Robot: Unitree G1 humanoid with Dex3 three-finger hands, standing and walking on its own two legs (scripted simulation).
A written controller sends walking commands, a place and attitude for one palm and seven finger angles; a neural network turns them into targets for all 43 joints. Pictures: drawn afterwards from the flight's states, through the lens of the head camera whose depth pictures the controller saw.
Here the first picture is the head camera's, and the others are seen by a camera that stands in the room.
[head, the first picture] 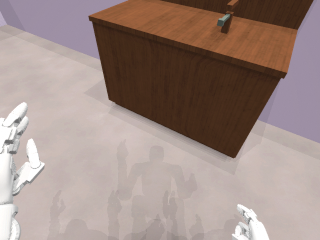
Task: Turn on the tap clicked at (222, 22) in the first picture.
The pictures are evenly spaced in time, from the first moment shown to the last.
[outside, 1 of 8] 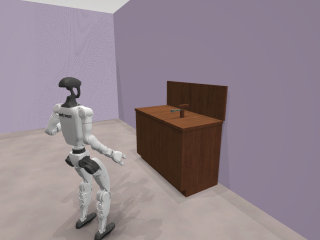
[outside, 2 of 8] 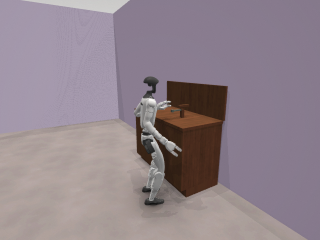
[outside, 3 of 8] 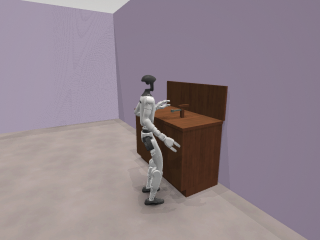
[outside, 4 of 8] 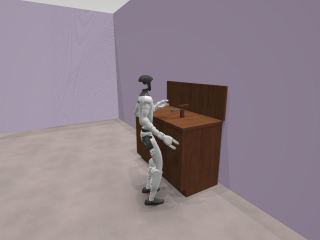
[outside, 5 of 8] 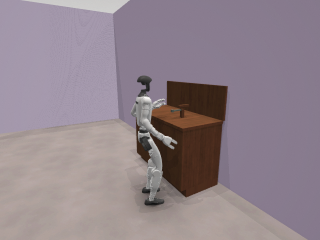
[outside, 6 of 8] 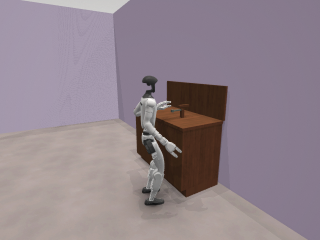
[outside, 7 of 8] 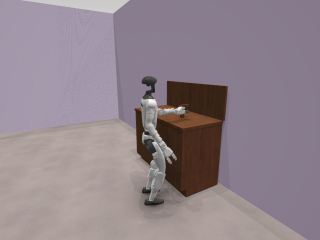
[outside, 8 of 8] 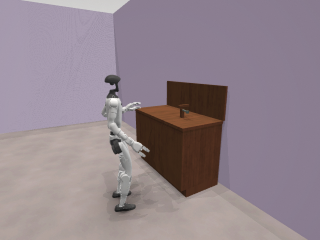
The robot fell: no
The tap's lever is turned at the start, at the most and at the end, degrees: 0 77 77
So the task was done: yes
